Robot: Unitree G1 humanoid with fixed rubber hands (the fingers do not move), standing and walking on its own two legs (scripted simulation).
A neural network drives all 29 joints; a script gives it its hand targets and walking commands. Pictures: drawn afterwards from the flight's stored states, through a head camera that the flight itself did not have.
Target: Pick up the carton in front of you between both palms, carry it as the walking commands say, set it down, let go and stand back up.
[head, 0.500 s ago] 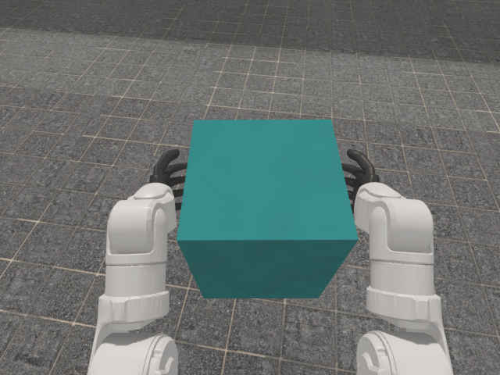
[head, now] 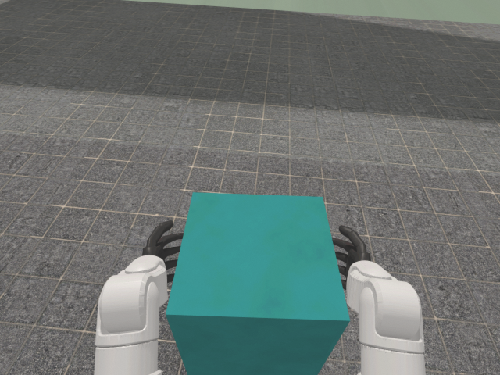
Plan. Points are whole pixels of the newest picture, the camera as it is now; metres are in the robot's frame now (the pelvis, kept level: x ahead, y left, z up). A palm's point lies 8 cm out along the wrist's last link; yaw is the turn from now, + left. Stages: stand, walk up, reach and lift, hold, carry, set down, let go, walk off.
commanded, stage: carry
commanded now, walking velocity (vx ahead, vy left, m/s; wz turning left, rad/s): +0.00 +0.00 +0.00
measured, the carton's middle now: (254, 290) +0.26 +0.00 +0.00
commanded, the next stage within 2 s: hold in 1.66 s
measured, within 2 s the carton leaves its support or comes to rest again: neither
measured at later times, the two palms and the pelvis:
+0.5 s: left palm (181, 180) +0.43 +0.14 +0.09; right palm (341, 183) +0.44 -0.16 +0.08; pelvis +0.18 -0.02 +0.00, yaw +3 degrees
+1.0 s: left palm (174, 201) +0.40 +0.15 +0.06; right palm (335, 198) +0.42 -0.15 +0.06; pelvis +0.16 -0.02 +0.00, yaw +4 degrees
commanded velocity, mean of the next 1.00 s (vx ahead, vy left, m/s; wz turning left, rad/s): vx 0.00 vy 0.00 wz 0.00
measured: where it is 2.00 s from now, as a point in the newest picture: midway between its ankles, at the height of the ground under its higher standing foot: outside the picture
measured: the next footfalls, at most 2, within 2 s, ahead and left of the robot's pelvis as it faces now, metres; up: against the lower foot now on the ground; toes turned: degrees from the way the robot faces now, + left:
right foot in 0.28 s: +0.25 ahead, -0.12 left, +0.00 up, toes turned +20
